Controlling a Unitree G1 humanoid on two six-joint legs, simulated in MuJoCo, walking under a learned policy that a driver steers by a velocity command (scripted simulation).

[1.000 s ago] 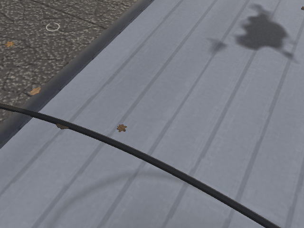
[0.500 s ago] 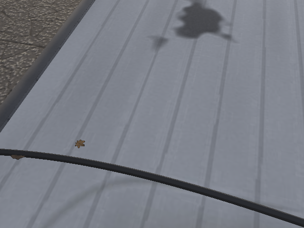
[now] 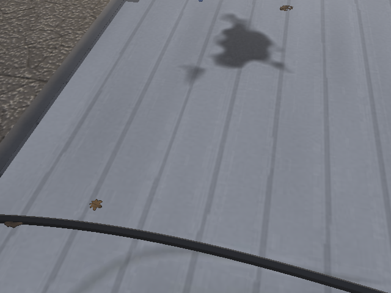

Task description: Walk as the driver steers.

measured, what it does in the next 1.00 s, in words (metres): lifts its right foot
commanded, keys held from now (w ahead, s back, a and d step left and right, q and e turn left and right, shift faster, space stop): no key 0.70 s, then w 0.30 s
